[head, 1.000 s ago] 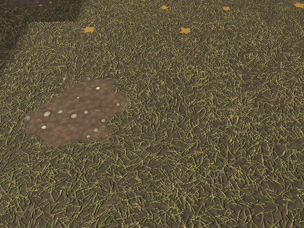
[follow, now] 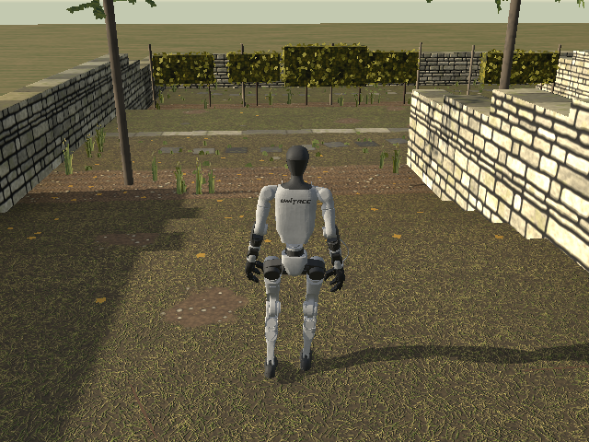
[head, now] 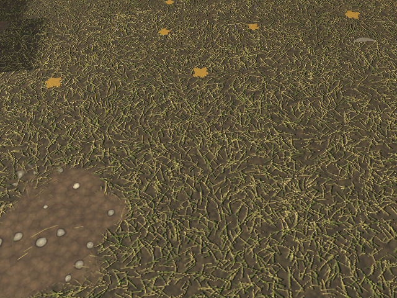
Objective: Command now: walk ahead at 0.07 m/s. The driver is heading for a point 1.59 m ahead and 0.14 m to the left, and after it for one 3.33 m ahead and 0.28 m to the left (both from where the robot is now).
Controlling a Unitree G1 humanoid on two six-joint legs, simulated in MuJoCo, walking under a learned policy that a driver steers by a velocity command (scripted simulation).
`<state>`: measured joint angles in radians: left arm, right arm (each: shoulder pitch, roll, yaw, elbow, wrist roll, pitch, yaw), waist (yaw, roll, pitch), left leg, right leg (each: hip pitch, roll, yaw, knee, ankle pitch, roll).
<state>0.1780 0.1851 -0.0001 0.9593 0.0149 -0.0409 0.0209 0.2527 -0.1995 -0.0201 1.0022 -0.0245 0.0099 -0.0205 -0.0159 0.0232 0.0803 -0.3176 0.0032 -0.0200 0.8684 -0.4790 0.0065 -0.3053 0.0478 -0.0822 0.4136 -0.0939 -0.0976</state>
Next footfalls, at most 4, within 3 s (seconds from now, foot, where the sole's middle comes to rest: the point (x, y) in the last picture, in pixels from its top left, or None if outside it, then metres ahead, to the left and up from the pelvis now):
0.14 left None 0.05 0.13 -0.77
1.86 right None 0.21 -0.09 -0.77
2.36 left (196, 269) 0.56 0.06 -0.77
2.84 right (237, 216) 0.76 -0.10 -0.77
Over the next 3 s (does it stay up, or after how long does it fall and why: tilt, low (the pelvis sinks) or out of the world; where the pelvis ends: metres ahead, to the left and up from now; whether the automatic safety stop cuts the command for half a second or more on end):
stays up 0.65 -0.03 0.00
